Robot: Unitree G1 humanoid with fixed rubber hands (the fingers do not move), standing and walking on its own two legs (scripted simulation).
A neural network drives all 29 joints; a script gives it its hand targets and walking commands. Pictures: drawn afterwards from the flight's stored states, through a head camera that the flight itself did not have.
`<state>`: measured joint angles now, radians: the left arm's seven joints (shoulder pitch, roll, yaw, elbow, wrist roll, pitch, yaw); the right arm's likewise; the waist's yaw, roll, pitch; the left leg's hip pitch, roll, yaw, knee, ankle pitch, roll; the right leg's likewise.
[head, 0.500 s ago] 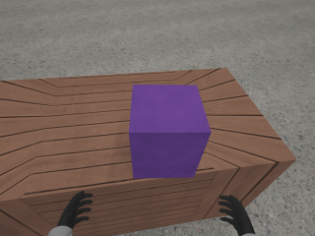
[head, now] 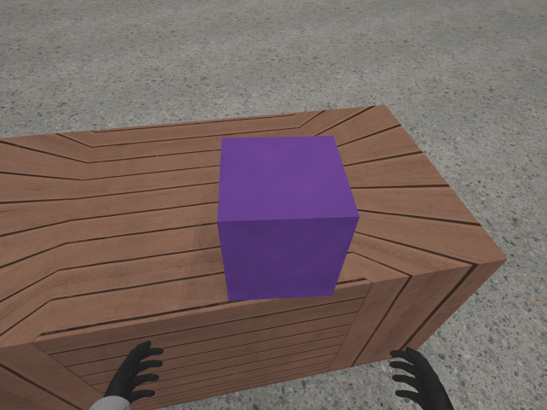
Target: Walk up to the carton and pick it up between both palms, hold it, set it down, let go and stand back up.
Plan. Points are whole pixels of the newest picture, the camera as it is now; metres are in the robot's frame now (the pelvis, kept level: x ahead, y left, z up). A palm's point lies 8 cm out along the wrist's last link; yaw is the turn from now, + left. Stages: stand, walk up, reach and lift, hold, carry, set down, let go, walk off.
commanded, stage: let go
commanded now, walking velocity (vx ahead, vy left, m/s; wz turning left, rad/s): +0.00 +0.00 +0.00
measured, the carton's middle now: (279, 220) +0.46 +0.00 -0.03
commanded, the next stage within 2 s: stand in 0.30 s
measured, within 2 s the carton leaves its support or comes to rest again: neither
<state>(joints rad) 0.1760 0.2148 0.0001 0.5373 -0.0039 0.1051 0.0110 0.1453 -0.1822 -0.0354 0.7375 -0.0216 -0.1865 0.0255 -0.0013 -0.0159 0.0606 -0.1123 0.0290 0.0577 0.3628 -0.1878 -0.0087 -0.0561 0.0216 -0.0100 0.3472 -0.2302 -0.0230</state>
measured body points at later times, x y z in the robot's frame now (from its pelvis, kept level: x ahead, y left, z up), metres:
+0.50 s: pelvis +0.00 +0.00 -0.01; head +0.01 +0.01 +0.44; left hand +0.14 +0.25 -0.11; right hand +0.13 -0.25 -0.11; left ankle +0.01 +0.12 -0.75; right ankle -0.02 -0.10 -0.75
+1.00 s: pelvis +0.00 +0.01 +0.00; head +0.00 +0.02 +0.45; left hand +0.05 +0.26 -0.14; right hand +0.05 -0.23 -0.14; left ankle +0.01 +0.12 -0.75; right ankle -0.02 -0.10 -0.75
